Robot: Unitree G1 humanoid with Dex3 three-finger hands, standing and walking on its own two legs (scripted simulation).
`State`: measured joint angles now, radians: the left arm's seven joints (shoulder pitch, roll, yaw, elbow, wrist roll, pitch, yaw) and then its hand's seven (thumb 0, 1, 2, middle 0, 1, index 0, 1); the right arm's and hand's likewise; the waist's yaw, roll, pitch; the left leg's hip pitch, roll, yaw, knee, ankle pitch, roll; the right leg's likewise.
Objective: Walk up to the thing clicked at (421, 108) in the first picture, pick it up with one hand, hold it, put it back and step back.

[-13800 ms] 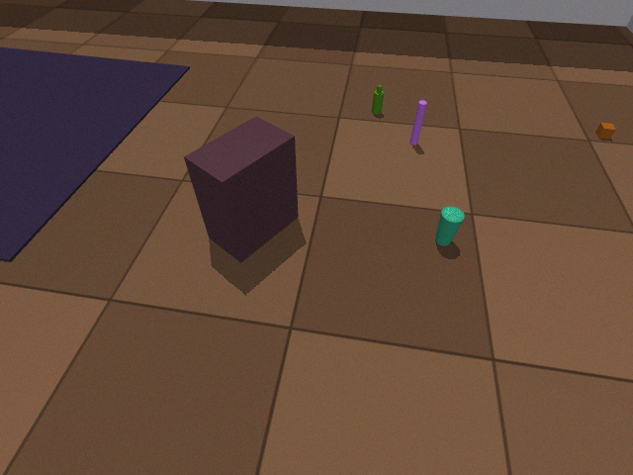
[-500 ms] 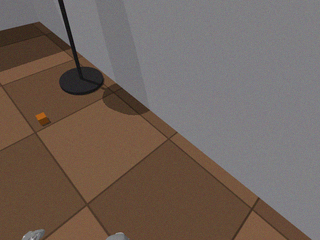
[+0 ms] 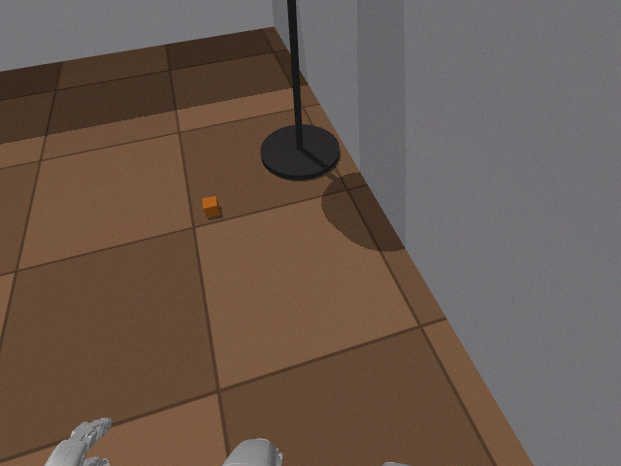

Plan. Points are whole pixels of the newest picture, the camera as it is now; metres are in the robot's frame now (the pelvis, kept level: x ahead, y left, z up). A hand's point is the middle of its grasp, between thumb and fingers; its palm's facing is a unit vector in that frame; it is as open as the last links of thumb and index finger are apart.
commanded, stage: walk up
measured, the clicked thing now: out of the picture +0.62 +1.39 -0.64
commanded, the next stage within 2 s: none
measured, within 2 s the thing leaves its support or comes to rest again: neither
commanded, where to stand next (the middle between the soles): +0.10 +0.03 m, yaw +61 degrees
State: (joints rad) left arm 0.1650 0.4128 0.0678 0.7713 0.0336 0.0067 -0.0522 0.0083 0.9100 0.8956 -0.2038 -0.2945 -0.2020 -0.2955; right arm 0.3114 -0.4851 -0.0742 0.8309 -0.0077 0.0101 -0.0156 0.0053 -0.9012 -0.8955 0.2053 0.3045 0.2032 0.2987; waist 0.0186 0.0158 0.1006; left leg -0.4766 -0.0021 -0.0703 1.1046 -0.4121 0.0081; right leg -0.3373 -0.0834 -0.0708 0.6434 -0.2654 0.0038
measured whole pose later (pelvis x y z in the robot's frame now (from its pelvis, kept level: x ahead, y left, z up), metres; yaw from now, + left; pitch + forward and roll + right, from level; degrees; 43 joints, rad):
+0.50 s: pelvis +0.07 -0.03 -0.01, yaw +25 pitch -2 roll +1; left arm 0.24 0.42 0.03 0.79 -0.01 0.01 0.00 0.01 0.91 0.90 -0.21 -0.30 -0.20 -0.30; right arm 0.16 -0.41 -0.06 0.67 -0.03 0.04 0.03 0.00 -0.90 -0.90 0.21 0.30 0.21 0.30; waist 0.02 -0.02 0.15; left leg -0.37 -0.08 -0.06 0.70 -0.29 0.03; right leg -0.44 -0.12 -0.05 0.99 -0.53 0.02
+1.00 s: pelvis +0.03 -0.01 -0.02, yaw +47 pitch -2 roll +2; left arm 0.25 0.51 0.08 0.81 0.02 0.04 0.00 0.01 0.91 0.90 -0.21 -0.29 -0.20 -0.30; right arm 0.27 -0.43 -0.08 0.82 -0.01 0.01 0.03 0.00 -0.90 -0.90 0.21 0.30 0.20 0.30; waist 0.03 -0.05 0.11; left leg -0.37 -0.03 -0.02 0.78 -0.37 0.00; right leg -0.43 -0.21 -0.06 1.02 -0.53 0.01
